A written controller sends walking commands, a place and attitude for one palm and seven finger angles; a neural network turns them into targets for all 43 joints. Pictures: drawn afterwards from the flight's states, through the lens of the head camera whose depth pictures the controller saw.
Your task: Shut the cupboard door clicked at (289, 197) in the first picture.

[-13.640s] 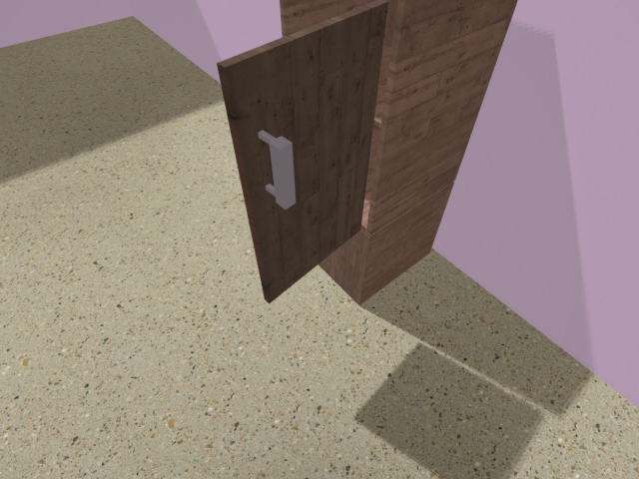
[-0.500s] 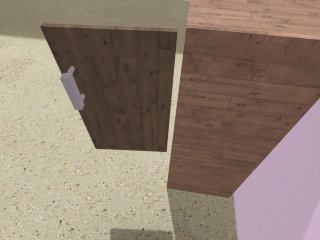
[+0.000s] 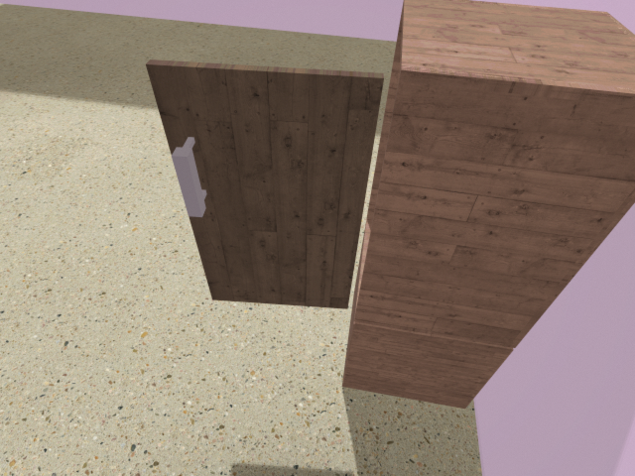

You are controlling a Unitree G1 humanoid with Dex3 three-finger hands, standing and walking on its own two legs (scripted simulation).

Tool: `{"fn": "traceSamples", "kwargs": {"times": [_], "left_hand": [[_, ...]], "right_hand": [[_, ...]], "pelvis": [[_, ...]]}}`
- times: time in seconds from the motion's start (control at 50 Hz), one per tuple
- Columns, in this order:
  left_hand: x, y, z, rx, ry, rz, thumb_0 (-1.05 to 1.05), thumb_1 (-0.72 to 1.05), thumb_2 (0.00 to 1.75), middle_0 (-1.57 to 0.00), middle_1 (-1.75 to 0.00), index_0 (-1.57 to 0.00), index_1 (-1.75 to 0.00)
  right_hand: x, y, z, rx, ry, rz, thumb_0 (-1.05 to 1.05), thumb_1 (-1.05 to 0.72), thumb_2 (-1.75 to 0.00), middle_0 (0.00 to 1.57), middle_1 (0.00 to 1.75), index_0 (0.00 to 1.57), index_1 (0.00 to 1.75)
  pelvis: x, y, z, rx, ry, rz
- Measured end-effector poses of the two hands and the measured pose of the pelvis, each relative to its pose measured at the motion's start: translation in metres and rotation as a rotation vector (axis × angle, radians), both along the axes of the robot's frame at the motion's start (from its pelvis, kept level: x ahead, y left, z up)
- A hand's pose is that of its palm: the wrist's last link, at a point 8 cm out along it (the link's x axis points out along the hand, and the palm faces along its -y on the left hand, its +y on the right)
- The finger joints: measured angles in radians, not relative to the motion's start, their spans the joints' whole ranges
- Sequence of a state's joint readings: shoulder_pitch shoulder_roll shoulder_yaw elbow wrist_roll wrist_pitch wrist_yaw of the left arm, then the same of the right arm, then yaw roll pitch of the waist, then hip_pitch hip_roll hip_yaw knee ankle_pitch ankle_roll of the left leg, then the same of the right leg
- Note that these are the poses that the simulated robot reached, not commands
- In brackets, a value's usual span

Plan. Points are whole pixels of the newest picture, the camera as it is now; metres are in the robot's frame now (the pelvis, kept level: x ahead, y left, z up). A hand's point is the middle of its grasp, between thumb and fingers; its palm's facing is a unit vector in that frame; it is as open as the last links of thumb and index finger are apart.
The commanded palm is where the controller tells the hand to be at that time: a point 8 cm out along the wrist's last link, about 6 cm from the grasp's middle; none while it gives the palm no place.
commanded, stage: shuffle to correct the standing spot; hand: left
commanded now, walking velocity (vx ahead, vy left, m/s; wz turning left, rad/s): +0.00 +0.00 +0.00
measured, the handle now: (193, 176) +0.56 +0.26 +0.07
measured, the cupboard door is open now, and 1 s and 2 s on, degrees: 96 96 96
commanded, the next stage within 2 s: come to a stop and stand still in 0.66 s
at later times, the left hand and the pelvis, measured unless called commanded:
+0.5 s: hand out of the picture -0.01 +0.21 -0.18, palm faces -0.02 -0.98 -0.17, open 7.4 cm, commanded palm none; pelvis +0.03 +0.04 -0.01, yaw -2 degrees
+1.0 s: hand out of the picture +0.15 +0.24 -0.19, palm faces +0.03 -0.98 -0.19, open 7.3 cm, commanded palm none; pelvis +0.12 +0.07 -0.02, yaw -1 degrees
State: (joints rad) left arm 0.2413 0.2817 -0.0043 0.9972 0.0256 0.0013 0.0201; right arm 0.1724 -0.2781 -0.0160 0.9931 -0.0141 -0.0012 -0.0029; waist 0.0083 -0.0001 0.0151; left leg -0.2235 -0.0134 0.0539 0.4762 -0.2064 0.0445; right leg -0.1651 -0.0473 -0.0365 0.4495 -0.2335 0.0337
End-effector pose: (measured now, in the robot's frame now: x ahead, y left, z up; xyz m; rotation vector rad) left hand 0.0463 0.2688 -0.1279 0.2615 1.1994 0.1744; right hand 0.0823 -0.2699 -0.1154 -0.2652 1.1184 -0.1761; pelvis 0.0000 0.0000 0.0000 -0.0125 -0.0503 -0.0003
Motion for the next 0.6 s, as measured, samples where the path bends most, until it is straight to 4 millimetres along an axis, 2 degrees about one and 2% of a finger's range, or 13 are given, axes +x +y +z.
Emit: {"fn": "traceSamples", "kwargs": {"times": [0.14,0.22,0.34,0.42,0.5,0.54,0.6], "left_hand": [[-0.027,0.015,0.000,0.018,0.064,0.015,0.01,0.90,0.90,-0.20,-0.30,-0.20,-0.30],[-0.043,0.013,-0.002,0.014,0.117,0.030,0.01,0.91,0.90,-0.20,-0.29,-0.20,-0.30],[-0.066,-0.002,-0.014,-0.043,0.196,0.059,0.01,0.91,0.90,-0.20,-0.29,-0.20,-0.30],[-0.072,-0.009,-0.024,-0.091,0.247,0.081,0.01,0.91,0.90,-0.20,-0.30,-0.20,-0.30],[-0.060,-0.012,-0.026,-0.117,0.286,0.053,0.01,0.91,0.90,-0.20,-0.30,-0.20,-0.30],[-0.044,-0.014,-0.023,-0.125,0.275,0.031,0.01,0.91,0.90,-0.20,-0.30,-0.20,-0.30],[-0.007,-0.017,-0.017,-0.135,0.216,0.006,0.01,0.91,0.90,-0.20,-0.29,-0.20,-0.30]], "right_hand": [[-0.022,0.003,-0.003,-0.001,0.064,-0.003,0.00,-0.90,-0.90,0.20,0.30,0.21,0.30],[-0.039,0.009,-0.009,0.009,0.122,-0.020,0.00,-0.90,-0.90,0.20,0.30,0.20,0.30],[-0.067,0.031,-0.021,0.049,0.218,-0.050,0.00,-0.90,-0.90,0.20,0.30,0.20,0.30],[-0.081,0.053,-0.027,0.071,0.267,-0.081,0.00,-0.90,-0.90,0.20,0.30,0.20,0.30],[-0.094,0.075,-0.029,0.096,0.294,-0.132,0.00,-0.90,-0.90,0.20,0.30,0.20,0.30],[-0.101,0.085,-0.026,0.111,0.310,-0.155,0.00,-0.90,-0.90,0.20,0.30,0.20,0.30],[-0.111,0.098,-0.023,0.135,0.352,-0.177,0.00,-0.90,-0.90,0.20,0.30,0.20,0.30]], "pelvis": [[-0.007,0.006,0.002,0.002,0.005,0.004],[-0.005,0.008,0.002,0.000,0.012,0.004],[0.005,0.016,-0.002,-0.004,0.015,-0.002],[0.017,0.026,-0.007,-0.006,0.012,-0.006],[0.029,0.035,-0.007,0.001,0.015,-0.038],[0.035,0.037,-0.003,0.001,0.017,-0.045],[0.044,0.039,0.002,-0.005,0.023,-0.044]]}}
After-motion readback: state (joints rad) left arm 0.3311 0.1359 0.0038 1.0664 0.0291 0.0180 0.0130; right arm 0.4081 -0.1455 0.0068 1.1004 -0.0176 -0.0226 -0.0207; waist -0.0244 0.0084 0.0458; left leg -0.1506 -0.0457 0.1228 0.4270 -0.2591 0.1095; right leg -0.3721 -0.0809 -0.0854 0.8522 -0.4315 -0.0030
